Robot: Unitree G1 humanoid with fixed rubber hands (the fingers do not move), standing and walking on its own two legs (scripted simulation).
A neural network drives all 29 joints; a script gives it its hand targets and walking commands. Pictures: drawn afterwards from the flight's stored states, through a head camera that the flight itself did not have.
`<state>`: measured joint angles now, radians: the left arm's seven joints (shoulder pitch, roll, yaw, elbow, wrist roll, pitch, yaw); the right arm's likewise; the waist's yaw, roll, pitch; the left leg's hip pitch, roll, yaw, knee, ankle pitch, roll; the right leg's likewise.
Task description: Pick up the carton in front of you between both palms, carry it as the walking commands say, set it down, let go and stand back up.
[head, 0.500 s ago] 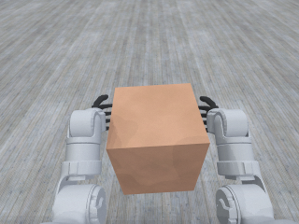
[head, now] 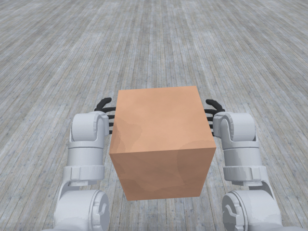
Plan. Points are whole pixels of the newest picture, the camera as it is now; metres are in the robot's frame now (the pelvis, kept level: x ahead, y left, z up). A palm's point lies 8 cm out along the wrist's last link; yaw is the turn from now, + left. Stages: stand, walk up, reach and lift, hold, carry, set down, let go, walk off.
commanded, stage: carry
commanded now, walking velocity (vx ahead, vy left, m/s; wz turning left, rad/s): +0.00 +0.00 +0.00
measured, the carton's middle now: (160, 145) +0.33 +0.00 +0.05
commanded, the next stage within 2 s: none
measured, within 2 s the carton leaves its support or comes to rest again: neither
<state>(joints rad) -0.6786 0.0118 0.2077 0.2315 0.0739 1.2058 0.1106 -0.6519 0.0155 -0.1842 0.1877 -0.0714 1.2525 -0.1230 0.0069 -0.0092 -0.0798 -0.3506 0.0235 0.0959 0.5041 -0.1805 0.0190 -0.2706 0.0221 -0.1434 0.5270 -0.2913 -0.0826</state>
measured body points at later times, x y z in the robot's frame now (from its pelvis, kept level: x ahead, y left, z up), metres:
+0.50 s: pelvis +0.06 +0.03 -0.01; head +0.04 +0.04 +0.44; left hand +0.42 +0.21 +0.12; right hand +0.42 -0.10 +0.12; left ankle +0.07 +0.12 -0.73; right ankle +0.00 -0.06 -0.72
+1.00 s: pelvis +0.31 -0.02 -0.07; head +0.30 -0.03 +0.38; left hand +0.67 +0.13 +0.05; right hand +0.66 -0.17 +0.04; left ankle +0.07 +0.12 -0.73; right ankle +0.50 -0.13 -0.78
